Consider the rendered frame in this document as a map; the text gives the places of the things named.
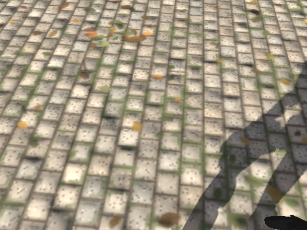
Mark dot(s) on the robot right hand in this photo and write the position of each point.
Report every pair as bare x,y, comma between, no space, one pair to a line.
286,223

